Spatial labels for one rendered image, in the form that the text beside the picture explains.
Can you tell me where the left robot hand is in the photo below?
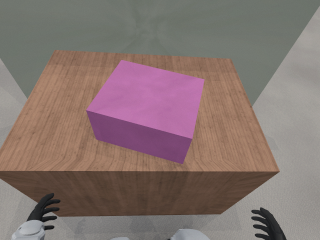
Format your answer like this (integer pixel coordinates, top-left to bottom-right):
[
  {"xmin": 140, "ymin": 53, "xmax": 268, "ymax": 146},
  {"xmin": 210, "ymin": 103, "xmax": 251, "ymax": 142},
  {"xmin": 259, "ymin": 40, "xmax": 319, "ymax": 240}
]
[{"xmin": 26, "ymin": 193, "xmax": 61, "ymax": 230}]

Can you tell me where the right robot hand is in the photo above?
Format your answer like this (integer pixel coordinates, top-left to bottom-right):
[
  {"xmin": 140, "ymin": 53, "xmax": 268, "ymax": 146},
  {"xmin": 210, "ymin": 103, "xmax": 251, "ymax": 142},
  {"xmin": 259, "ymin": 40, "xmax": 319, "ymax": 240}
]
[{"xmin": 251, "ymin": 207, "xmax": 287, "ymax": 240}]

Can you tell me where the carton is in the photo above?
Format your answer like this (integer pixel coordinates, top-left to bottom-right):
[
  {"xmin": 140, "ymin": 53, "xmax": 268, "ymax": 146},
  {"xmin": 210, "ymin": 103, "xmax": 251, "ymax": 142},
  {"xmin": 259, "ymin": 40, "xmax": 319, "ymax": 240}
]
[{"xmin": 86, "ymin": 60, "xmax": 205, "ymax": 164}]

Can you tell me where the right robot thigh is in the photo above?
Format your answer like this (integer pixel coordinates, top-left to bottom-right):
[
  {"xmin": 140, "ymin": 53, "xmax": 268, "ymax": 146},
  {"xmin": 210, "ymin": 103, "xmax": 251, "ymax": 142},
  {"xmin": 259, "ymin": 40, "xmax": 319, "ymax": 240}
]
[{"xmin": 170, "ymin": 229, "xmax": 210, "ymax": 240}]

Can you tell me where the robot left forearm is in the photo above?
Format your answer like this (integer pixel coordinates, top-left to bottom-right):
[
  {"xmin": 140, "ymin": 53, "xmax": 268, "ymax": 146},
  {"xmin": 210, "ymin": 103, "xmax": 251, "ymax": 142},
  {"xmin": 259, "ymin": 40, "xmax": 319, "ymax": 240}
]
[{"xmin": 11, "ymin": 220, "xmax": 46, "ymax": 240}]

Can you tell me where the pedestal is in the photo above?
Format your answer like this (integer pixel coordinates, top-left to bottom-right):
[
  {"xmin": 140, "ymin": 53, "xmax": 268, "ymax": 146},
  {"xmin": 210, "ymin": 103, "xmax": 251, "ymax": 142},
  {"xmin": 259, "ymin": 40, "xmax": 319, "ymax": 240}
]
[{"xmin": 0, "ymin": 50, "xmax": 280, "ymax": 217}]

